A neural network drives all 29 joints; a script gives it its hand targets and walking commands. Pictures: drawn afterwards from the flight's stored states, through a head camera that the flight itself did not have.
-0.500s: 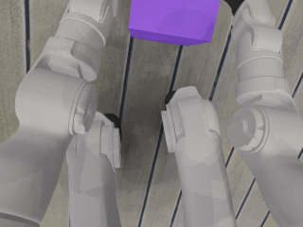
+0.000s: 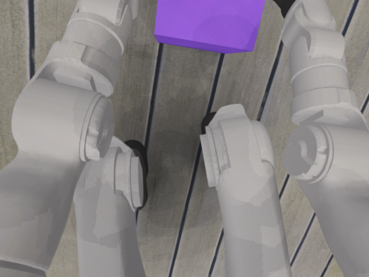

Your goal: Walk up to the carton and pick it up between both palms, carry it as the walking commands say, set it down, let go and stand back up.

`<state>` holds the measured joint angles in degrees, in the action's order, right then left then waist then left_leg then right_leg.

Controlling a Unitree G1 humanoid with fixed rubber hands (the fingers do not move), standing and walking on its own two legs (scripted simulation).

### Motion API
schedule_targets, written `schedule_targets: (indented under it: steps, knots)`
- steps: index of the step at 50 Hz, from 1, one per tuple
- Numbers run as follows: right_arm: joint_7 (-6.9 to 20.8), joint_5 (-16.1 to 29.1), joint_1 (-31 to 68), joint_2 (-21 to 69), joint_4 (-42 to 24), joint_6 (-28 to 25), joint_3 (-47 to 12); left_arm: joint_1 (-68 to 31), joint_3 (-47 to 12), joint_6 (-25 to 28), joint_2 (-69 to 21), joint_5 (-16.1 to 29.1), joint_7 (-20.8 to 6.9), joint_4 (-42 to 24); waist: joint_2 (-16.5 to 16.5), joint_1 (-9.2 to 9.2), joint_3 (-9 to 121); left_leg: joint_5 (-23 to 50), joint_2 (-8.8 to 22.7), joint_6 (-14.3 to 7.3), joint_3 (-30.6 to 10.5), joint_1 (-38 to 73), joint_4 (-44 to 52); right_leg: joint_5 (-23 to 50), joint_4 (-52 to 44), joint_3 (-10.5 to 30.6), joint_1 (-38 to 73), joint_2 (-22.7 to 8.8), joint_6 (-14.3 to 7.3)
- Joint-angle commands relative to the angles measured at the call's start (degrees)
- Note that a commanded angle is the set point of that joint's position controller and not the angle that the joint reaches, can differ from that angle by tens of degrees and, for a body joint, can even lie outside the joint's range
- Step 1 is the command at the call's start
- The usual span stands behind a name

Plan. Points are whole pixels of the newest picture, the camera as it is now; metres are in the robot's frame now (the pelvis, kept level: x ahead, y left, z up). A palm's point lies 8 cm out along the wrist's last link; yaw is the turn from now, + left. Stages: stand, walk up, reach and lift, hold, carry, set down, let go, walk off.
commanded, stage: set down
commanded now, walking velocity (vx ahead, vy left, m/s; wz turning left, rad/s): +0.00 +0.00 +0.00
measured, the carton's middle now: out of the picture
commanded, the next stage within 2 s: none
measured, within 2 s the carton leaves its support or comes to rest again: neither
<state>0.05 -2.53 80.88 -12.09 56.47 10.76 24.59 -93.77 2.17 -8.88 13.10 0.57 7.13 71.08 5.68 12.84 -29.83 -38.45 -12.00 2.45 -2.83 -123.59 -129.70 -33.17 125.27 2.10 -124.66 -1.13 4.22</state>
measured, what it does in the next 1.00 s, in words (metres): stands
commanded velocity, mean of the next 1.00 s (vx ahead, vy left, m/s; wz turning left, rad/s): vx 0.00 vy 0.00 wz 0.00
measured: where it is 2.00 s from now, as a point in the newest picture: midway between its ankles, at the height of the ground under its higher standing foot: (177, 173)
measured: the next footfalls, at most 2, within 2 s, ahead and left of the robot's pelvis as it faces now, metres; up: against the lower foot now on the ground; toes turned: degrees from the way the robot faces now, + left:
none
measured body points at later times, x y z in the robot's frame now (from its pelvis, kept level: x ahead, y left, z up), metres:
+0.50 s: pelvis +0.00 +0.00 +0.00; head +0.37 -0.06 +0.23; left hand +0.57 -0.03 -0.20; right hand +0.48 -0.28 -0.20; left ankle +0.09 +0.10 -0.34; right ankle +0.12 -0.14 -0.34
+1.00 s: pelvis -0.01 -0.01 +0.00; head +0.38 -0.05 +0.22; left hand +0.58 -0.01 -0.20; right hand +0.48 -0.32 -0.20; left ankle +0.09 +0.10 -0.34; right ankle +0.12 -0.14 -0.34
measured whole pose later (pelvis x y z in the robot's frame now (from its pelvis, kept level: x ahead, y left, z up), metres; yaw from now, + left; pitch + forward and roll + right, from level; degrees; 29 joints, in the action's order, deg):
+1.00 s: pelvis -0.01 -0.01 +0.00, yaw -2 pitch +34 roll -2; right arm -4.0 6.4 82.5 -17.8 62.9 2.8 23.3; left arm -90.9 -6.5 -8.6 19.0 8.2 7.4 61.0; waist 1.3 10.2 -29.9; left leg -37.9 -7.7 3.1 -3.7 -124.3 -128.5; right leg -30.0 123.3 -1.0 -127.1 -1.6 0.6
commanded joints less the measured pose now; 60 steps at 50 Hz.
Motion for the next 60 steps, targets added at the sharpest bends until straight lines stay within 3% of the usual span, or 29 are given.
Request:
schedule_targets:
  steps: [1,4,5,7,9,11,18,19,21,23,24,25,26,29,31,33,36,37,39,40,41,48,50,51,54,55,58,59,60]
  knots:
    - [11.41,2.99,34.59,33.78,-10.56,-2.87,-13.64,-25.92,-8.18,2.79,-47.05,2.67,-10.55,-12.41,6.5,8.62,57.91,21.37,-0.69,-2.32,1.9,17.72,10.87,27.67,-8.15,-5.74,23.5,5.59,-3.68]
    - [11.51,2.89,34.14,34.02,-6.32,-1.89,-13.66,-30.62,-8.83,3.37,-44.21,3.63,-10.51,-16.23,2.21,9.26,58.29,17.74,-0.32,-2.48,1.66,17.31,11.26,26.67,-6.97,-6.19,29.2,5.33,-3.51]
    - [11.71,2.59,32.71,32.61,-4.54,-1.53,-10.75,-28.77,-8.33,2.15,-42.86,2.03,-10.41,-11.04,8.94,7.15,57.4,16.59,-0.35,-2.01,2.36,18.87,10.95,24.44,-7.24,-5.41,24.94,5.15,-3.97]
    - [11.38,3.35,33.11,34.9,-6.24,-2.18,-13.22,-26.96,-9.49,2.82,-43.65,2.99,-10.2,-11.71,4.01,9.22,58.3,19.92,0.43,-2.63,1.25,18.42,10.01,27.55,-5.95,-5.61,27.63,5.12,-3.16]
    - [10.99,3.9,33.93,33.54,-8.97,-3.04,-13.23,-27.75,-8.84,3.52,-41.77,1.71,-9.68,-13.55,6.06,6.43,57.84,21.8,-0.05,-2.25,1.91,18.98,11.19,28.96,-6.28,-5.89,26.35,5.21,-3.01]
    - [10.88,3.04,33.5,31.02,-7.51,-3.77,-11.62,-23.54,-9.15,2.48,-44.88,2.47,-10.07,-8.54,9.93,7.61,58.71,22.95,-0.28,-1.78,2.08,21.29,10.51,28.17,-7.32,-6.14,24.84,5.22,-3.7]
    - [8.12,2.08,28.86,24.19,-2.42,-4.47,-8.13,-26.65,-8.18,3.27,-35.44,2.16,-8.42,-8.97,6.85,10.58,59.12,21.21,1.3,-1.38,1.98,23.17,10.3,29.13,-6.52,-6.38,28.22,4.12,-2.5]
    - [7.45,2.79,31.29,21.95,-9.11,-5.99,-9.71,-22.68,-6.6,3.12,-36.15,0.55,-7.89,-9.09,8.01,7.1,60.72,21.92,0.67,-1.22,1.4,23.07,10.09,26.81,-5.93,-6.94,24.62,4.78,-2.75]
    - [6.87,3.04,31.71,21.46,-7.17,-5.68,-8.51,-26.24,-9.26,4.35,-34.43,3.85,-7.94,-14.32,5.81,11.63,60.23,19.68,0.58,-2.19,0.27,19.26,10.64,27.34,-6.33,-6.77,26.61,4.64,-2.32]
    - [5.76,2.01,32.49,17.34,-7.6,-5.95,-6.46,-26.05,-7.48,3.8,-27.23,2.05,-6.96,-11.38,10.58,6.42,61.05,19.06,0.76,-1.06,2.49,20.78,9.86,27.05,-6.97,-4.92,28.16,4.47,-2.68]
    - [5.55,2.89,30.78,19.35,-5.3,-6.32,-7.42,-25.79,-6.24,3.84,-26.47,0.94,-6.45,-11.69,5.43,5.54,63.68,21.5,0.8,-1.32,3.56,20.46,9.52,29.77,-7.25,-5.01,33.38,4.58,-2.13]
    - [4.78,3.67,31.6,13.95,-8.11,-7.07,-6.84,-30.92,-7.98,4.6,-23.04,3.77,-5.78,-16.77,4.5,9.12,63.23,18.68,1.69,-1.31,2.51,19.51,9.55,29.32,-5.86,-6.11,31.82,3.74,-2.17]
    - [3.9,2.59,29.73,11.15,-6.0,-6.92,-7.06,-27.44,-6.16,4.21,-22.58,2.66,-5.57,-13.16,2.86,6.34,62.5,20.36,1.25,-1.26,2.38,20.64,9.63,29.78,-6.33,-5.45,31.48,3.66,-1.68]
    - [-0.53,1.56,22.78,-4.42,-0.24,-7.81,1.12,-23.23,-2.52,4.25,-2.16,1.57,-1.96,-11.41,2.6,6.07,64.09,18.19,2.87,-0.83,3.19,20.67,10.51,29.47,-8.36,-4.53,35.69,3.07,-1.24]
    - [-2.27,1.54,21.88,-10.26,-2.34,-9.18,1.99,-24.14,-1.86,3.74,2.79,3.14,-1.23,-13.07,0.49,9.47,65.08,18.85,3.68,-0.96,1.88,21.39,11.28,31.88,-9.1,-5.41,36.79,2.81,-1.06]
    - [-1.88,3.26,16.69,-10.84,3.53,-9.18,1.81,-16.83,-1.84,3.19,3.7,0.95,-0.64,-8.91,4.08,5.9,62.43,18.41,3.58,-0.71,1.54,23.78,12.18,28.21,-10.33,-5.35,30.66,3.35,-1.42]
    - [-3.18,2.33,14.63,-15.23,6.39,-10.21,5.36,-19.19,-4.76,3.55,5.08,3.11,0.25,-12.47,6.95,10.81,67.47,19.47,4.5,-0.02,-0.45,24.37,10.38,29.36,-7.62,-5.75,27.09,2.67,-2.49]
    - [-2.87,3.67,16.64,-14.29,4.76,-10.6,3.07,-18.25,-3.37,3.44,5.14,3.65,-0.31,-11.9,6.93,7.0,67.16,21.75,4.01,0.03,0.78,24.93,11.4,31.23,-9.61,-5.11,28.41,2.85,-2.45]
    - [-3.19,4.26,17.27,-15.84,4.17,-10.64,2.81,-22.37,-6.21,3.03,6.58,5.71,-0.37,-16.85,7.34,9.88,69.01,19.43,5.53,0.27,-0.08,27.82,11.58,29.04,-10.14,-5.55,29.19,2.74,-2.9]
    - [-3.49,4.97,15.17,-14.55,5.33,-10.65,3.9,-21.34,-7.13,3.14,8.9,4.91,0.03,-15.24,10.9,8.4,70.78,22.6,6.04,0.43,0.15,27.84,10.56,32.68,-9.24,-4.18,28.96,2.1,-2.7]
    - [-3.65,3.66,16.51,-16.46,3.08,-11.24,3.91,-19.34,-8.18,3.43,5.45,7.9,-0.43,-17.23,5.05,10.27,69.89,22.7,4.65,-0.05,-1.2,24.07,11.12,32.51,-8.97,-5.87,28.64,2.77,-2.55]
    - [-4.29,9.53,18.96,-13.58,-4.99,-10.03,-1.64,-22.76,-7.36,2.79,6.01,6.22,0.98,-24.92,7.18,7.75,85.52,23.71,6.44,-0.04,0.86,33.02,11.33,36.78,-10.35,-3.99,40.14,2.29,-3.2]
    - [-5.06,7.66,17.81,-15.84,-1.53,-9.29,-3.31,-18.23,-6.1,1.25,4.85,5.91,0.12,-15.56,4.38,7.01,81.11,19.06,5.92,0.69,3.56,26.49,10.2,35.65,-12.9,-2.65,45.42,2.23,-2.99]
    - [-6.2,9.32,22.07,-16.01,-10.62,-9.43,-2.06,-19.82,-7.96,0.97,5.71,6.95,0.67,-19.4,4.53,7.78,88.5,20.33,6.64,0.02,3.11,26.85,10.76,39.13,-12.4,-2.89,52.23,2.32,-2.02]
    - [-6.96,10.02,16.36,-15.83,-11.17,-6.96,-2.37,-24.5,-4.39,0.91,9.79,4.45,2.87,-29.89,3.77,6.92,104.57,23.83,5.02,-0.27,3.63,40.99,12.56,41.6,-12.02,-5.18,55.79,3.81,-2.27]
    - [-6.86,9.97,15.71,-16.0,-6.05,-6.03,-3.59,-17.35,-4.02,-0.72,9.32,4.55,2.62,-16.31,4.93,5.12,91.35,15.74,5.4,-0.62,4.74,33.3,13.44,31.14,-14.29,-5.03,48.41,3.34,-1.45]
    - [-8.64,8.32,18.41,-15.89,-16.2,-4.94,-4.08,-23.15,-1.34,-0.9,11.83,4.54,4.11,-33.35,-1.19,3.17,103.7,18.7,3.58,-0.85,5.04,39.32,16.31,34.66,-15.07,-6.06,58.66,4.23,-1.59]
    - [-8.11,9.97,17.42,-12.02,-8.08,-3.53,-6.69,-19.47,-0.82,-1.98,12.22,3.17,3.4,-16.84,-1.2,2.39,87.99,10.06,4.6,-2.05,5.47,30.23,17.61,26.93,-17.22,-5.28,50.77,3.59,-1.23]
    - [-8.43,7.07,17.36,-15.06,-17.43,-3.24,-3.93,-23.02,-2.98,-2.63,11.17,5.47,2.91,-27.9,-1.67,6.72,99.18,14.42,4.28,-1.41,5.08,35.09,18.25,31.28,-17.76,-6.18,57.45,4.74,-2.07]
